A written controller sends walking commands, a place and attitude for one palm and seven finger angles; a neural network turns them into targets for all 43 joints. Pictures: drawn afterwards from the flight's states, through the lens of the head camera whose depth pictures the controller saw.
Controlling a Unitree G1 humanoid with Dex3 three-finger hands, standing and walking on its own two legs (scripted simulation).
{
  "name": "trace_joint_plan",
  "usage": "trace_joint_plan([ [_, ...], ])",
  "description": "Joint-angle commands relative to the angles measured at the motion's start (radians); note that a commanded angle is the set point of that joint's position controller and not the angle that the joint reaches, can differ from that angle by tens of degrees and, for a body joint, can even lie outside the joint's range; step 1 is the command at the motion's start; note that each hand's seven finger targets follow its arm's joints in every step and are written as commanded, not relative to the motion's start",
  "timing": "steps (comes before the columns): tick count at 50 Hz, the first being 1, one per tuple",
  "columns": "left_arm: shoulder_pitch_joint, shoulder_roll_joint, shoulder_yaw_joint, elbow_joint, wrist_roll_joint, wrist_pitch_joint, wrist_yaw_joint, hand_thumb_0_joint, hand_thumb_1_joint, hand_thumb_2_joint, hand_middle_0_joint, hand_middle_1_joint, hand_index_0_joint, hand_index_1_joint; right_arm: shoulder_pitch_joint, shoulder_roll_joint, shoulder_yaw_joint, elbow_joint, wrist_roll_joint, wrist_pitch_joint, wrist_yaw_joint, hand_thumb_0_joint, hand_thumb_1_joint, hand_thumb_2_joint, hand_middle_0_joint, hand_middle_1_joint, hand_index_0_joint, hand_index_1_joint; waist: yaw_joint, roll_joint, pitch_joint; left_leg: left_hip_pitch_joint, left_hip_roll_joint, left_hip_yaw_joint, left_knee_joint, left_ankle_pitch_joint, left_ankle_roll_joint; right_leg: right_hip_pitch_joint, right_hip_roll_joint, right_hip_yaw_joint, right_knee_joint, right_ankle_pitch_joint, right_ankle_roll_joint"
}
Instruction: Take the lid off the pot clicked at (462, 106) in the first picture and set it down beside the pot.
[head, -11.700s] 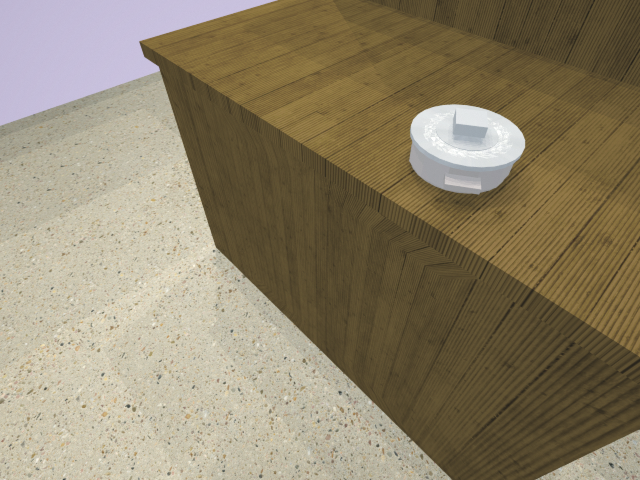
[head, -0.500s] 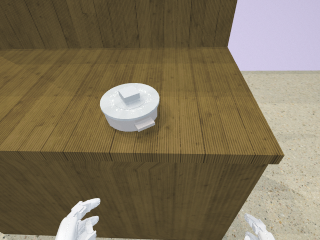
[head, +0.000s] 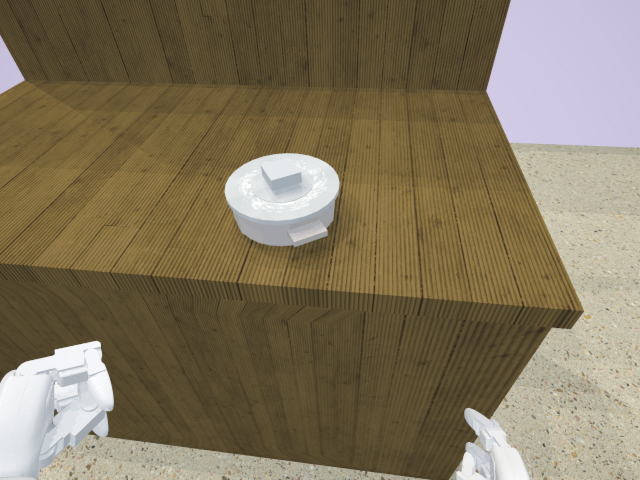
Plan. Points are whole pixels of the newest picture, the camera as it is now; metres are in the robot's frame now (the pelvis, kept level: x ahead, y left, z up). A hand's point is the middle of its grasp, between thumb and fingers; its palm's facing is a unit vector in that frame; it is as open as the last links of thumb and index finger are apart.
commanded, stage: raise the hand higher, near the body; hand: left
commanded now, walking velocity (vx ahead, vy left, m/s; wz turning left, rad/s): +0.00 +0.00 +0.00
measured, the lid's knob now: (281, 173) +0.50 +0.12 +0.15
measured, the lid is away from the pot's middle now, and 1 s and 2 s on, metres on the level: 0.00 0.00 0.00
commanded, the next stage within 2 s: reach forward and open the fingers in 0.74 s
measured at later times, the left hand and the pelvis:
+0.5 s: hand (75, 350) +0.16 +0.23 +0.19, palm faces +0.39 -0.82 -0.43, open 3.1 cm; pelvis +0.01 +0.01 +0.00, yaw -1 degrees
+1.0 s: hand (72, 287) +0.20 +0.24 +0.22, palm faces +0.43 -0.35 -0.83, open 3.0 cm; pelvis +0.00 +0.01 +0.00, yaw -1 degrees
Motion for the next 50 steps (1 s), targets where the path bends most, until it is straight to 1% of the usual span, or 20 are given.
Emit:
trace_joint_plan([
  [1, 0.011, 0.111, 0.105, -0.173, 0.001, -0.071, 0.013, 0.0, 0.9, 0.9, -1.3, -1.5, -1.3, -1.5, -0.212, -0.108, -0.06, -0.183, 0.004, -0.084, -0.012, 0.0, -0.9, -0.9, 0.2, 0.3, 0.2, 0.3, 0.009, -0.098, 0.028, -0.01, 0.027, -0.013, -0.088, 0.099, 0.007, -0.085, -0.034, 0.019, -0.109, -0.013, 0.015],
  [3, -0.011, 0.148, 0.141, -0.214, -0.002, -0.085, 0.015, 0.0, 0.9, 0.9, -1.3, -1.5, -1.3, -1.5, -0.214, -0.117, -0.066, -0.185, 0.007, -0.086, -0.017, 0.0, -0.9, -0.9, 0.2, 0.3, 0.2, 0.3, 0.015, -0.084, 0.014, 0.003, 0.029, -0.007, -0.088, 0.087, 0.009, -0.085, -0.038, 0.029, -0.119, -0.033, 0.018],
  [5, -0.052, 0.189, 0.167, -0.319, 0.001, -0.104, 0.026, 0.0, 0.9, 0.9, -1.3, -1.5, -1.3, -1.5, -0.214, -0.125, -0.063, -0.193, 0.007, -0.109, -0.017, 0.0, -0.9, -0.9, 0.2, 0.3, 0.2, 0.3, 0.016, -0.011, -0.03, 0.026, 0.028, -0.006, -0.08, 0.088, 0.005, -0.079, -0.038, 0.035, -0.111, -0.022, 0.016],
  [9, -0.006, 0.148, 0.157, -0.265, -0.001, -0.105, 0.024, 0.0, 0.9, 0.9, -1.3, -1.5, -1.3, -1.5, -0.2, -0.114, -0.066, -0.172, 0.006, -0.11, -0.017, 0.0, -0.9, -0.9, 0.2, 0.3, 0.2, 0.3, 0.018, -0.063, -0.018, 0.023, 0.032, -0.009, -0.085, 0.144, 0.005, -0.067, -0.035, 0.021, -0.084, 0.046, 0.014],
  [10, -0.008, 0.173, 0.192, -0.279, -0.003, -0.107, 0.026, 0.0, 0.9, 0.9, -1.3, -1.5, -1.3, -1.5, -0.205, -0.121, -0.069, -0.175, 0.009, -0.108, -0.013, 0.0, -0.9, -0.9, 0.2, 0.3, 0.2, 0.3, 0.022, -0.046, -0.02, 0.021, 0.032, -0.009, -0.08, 0.147, 0.002, -0.067, -0.03, 0.026, -0.084, 0.05, 0.011],
  [14, -0.069, 0.171, 0.178, -0.343, -0.006, -0.123, 0.025, 0.0, 0.9, 0.9, -1.3, -1.5, -1.3, -1.5, -0.198, -0.117, -0.063, -0.183, 0.009, -0.108, -0.016, 0.0, -0.9, -0.9, 0.2, 0.3, 0.2, 0.3, 0.017, -0.001, -0.018, 0.033, 0.031, -0.005, -0.08, 0.163, 0.001, -0.064, -0.036, 0.031, -0.08, 0.078, 0.01],
  [16, -0.055, 0.161, 0.187, -0.313, -0.01, -0.122, 0.022, 0.0, 0.9, 0.9, -1.3, -1.5, -1.3, -1.5, -0.202, -0.11, -0.062, -0.175, 0.007, -0.103, -0.012, 0.0, -0.9, -0.9, 0.2, 0.3, 0.2, 0.3, 0.015, -0.047, -0.004, 0.022, 0.032, -0.008, -0.082, 0.165, 0.0, -0.066, -0.033, 0.023, -0.078, 0.085, 0.009],
  [20, -0.091, 0.189, 0.216, -0.366, -0.015, -0.124, 0.022, 0.0, 0.9, 0.9, -1.3, -1.5, -1.3, -1.5, -0.204, -0.121, -0.062, -0.184, 0.008, -0.099, -0.007, 0.0, -0.9, -0.9, 0.2, 0.3, 0.2, 0.3, 0.02, 0.016, -0.026, 0.041, 0.035, -0.007, -0.072, 0.194, -0.003, -0.059, -0.031, 0.03, -0.068, 0.12, 0.006],
  [22, -0.118, 0.177, 0.203, -0.361, -0.016, -0.126, 0.02, 0.0, 0.9, 0.9, -1.3, -1.5, -1.3, -1.5, -0.195, -0.116, -0.058, -0.185, 0.007, -0.092, -0.006, 0.0, -0.9, -0.9, 0.2, 0.3, 0.2, 0.3, 0.016, -0.019, -0.023, 0.035, 0.037, -0.013, -0.076, 0.204, -0.004, -0.051, -0.034, 0.025, -0.063, 0.129, 0.005],
  [32, -0.259, 0.193, 0.224, -0.404, -0.026, -0.133, 0.02, 0.0, 0.9, 0.9, -1.3, -1.5, -1.3, -1.5, -0.202, -0.12, -0.045, -0.185, 0.003, -0.079, -0.001, 0.0, -0.9, -0.9, 0.2, 0.3, 0.2, 0.3, 0.013, -0.002, -0.033, 0.046, 0.043, -0.026, -0.085, 0.174, -0.006, -0.052, -0.036, 0.025, -0.065, 0.086, 0.0],
  [35, -0.246, 0.217, 0.273, -0.356, -0.035, -0.124, 0.024, 0.0, 0.9, 0.9, -1.3, -1.5, -1.3, -1.5, -0.205, -0.125, -0.048, -0.172, 0.003, -0.07, 0.002, 0.0, -0.9, -0.9, 0.2, 0.3, 0.2, 0.3, 0.019, -0.036, -0.026, 0.036, 0.043, -0.024, -0.085, 0.18, -0.006, -0.048, -0.032, 0.026, -0.065, 0.097, -0.001],
  [39, -0.316, 0.215, 0.264, -0.37, -0.034, -0.133, 0.024, 0.0, 0.9, 0.9, -1.3, -1.5, -1.3, -1.5, -0.206, -0.122, -0.043, -0.168, 0.003, -0.07, 0.001, 0.0, -0.9, -0.9, 0.2, 0.3, 0.2, 0.3, 0.018, 0.008, -0.027, 0.041, 0.045, -0.025, -0.091, 0.177, -0.005, -0.052, -0.04, 0.024, -0.064, 0.086, -0.003],
  [40, -0.311, 0.236, 0.294, -0.367, -0.04, -0.134, 0.027, 0.0, 0.9, 0.9, -1.3, -1.5, -1.3, -1.5, -0.209, -0.128, -0.047, -0.166, 0.005, -0.071, 0.002, 0.0, -0.9, -0.9, 0.2, 0.3, 0.2, 0.3, 0.018, -0.035, -0.036, 0.043, 0.045, -0.027, -0.087, 0.18, -0.005, -0.049, -0.034, 0.025, -0.064, 0.092, -0.002],
  [42, -0.336, 0.224, 0.281, -0.372, -0.04, -0.14, 0.025, 0.0, 0.9, 0.9, -1.3, -1.5, -1.3, -1.5, -0.21, -0.124, -0.046, -0.164, 0.005, -0.071, 0.001, 0.0, -0.9, -0.9, 0.2, 0.3, 0.2, 0.3, 0.017, -0.009, -0.048, 0.048, 0.045, -0.02, -0.085, 0.187, -0.003, -0.045, -0.042, 0.026, -0.064, 0.098, -0.003],
  [43, -0.357, 0.439, 0.231, -0.408, 0.319, -0.033, 0.047, 0.0, 0.877, 0.921, -1.295, -1.465, -1.295, -1.465, -0.244, -0.19, -0.027, -0.205, -0.029, -0.002, 0.015, 0.0, -0.9, -0.9, 0.2, 0.3, 0.2, 0.3, 0.038, 0.07, -0.047, -0.092, 0.024, 0.007, -0.08, 0.2, -0.016, -0.085, -0.04, 0.019, -0.001, 0.101, 0.01],
  [44, -0.391, 0.358, 0.218, -0.485, 0.309, 0.02, 0.061, 0.0, 0.855, 0.942, -1.291, -1.429, -1.291, -1.429, -0.259, -0.158, -0.032, -0.261, -0.022, 0.033, 0.028, 0.0, -0.9, -0.9, 0.2, 0.3, 0.2, 0.3, 0.034, 0.111, -0.054, -0.107, 0.024, 0.011, -0.087, 0.209, -0.027, -0.079, -0.043, -0.015, 0.022, 0.085, -0.001],
  [45, -0.375, 0.409, 0.228, -0.48, 0.391, 0.067, 0.075, 0.0, 0.833, 0.963, -1.287, -1.394, -1.287, -1.394, -0.269, -0.159, -0.035, -0.272, -0.008, 0.054, 0.036, 0.0, -0.9, -0.9, 0.2, 0.3, 0.2, 0.3, 0.046, 0.144, -0.053, -0.115, 0.03, 0.012, -0.078, 0.202, -0.032, -0.073, -0.035, 0.003, 0.039, 0.08, -0.007],
  [46, -0.327, 0.432, 0.243, -0.473, 0.446, 0.109, 0.072, 0.0, 0.812, 0.984, -1.283, -1.358, -1.283, -1.358, -0.259, -0.162, -0.037, -0.283, -0.014, 0.087, 0.044, 0.0, -0.9, -0.9, 0.2, 0.3, 0.2, 0.3, 0.062, 0.117, -0.091, -0.131, 0.029, 0.016, -0.075, 0.198, -0.028, -0.069, -0.034, -0.006, 0.047, 0.066, -0.007],
  [47, -0.287, 0.445, 0.241, -0.43, 0.492, 0.149, 0.062, 0.0, 0.789, 1.005, -1.279, -1.323, -1.279, -1.323, -0.266, -0.172, -0.038, -0.293, -0.01, 0.124, 0.051, 0.0, -0.9, -0.9, 0.2, 0.3, 0.2, 0.3, 0.062, 0.046, -0.101, -0.126, 0.023, 0.02, -0.058, 0.209, -0.02, -0.066, -0.03, -0.002, 0.044, 0.075, -0.005],
  [50, -0.324, 0.56, 0.259, -0.376, 0.6, 0.223, 0.007, 0.0, 0.715, 1.068, -1.263, -1.216, -1.263, -1.216, -0.319, -0.194, -0.037, -0.316, 0.019, 0.191, 0.061, 0.0, -0.9, -0.9, 0.2, 0.3, 0.2, 0.3, 0.05, -0.027, -0.137, -0.112, 0.017, 0.014, -0.024, 0.213, -0.01, -0.068, -0.024, 0.037, 0.037, 0.11, 0.001],
])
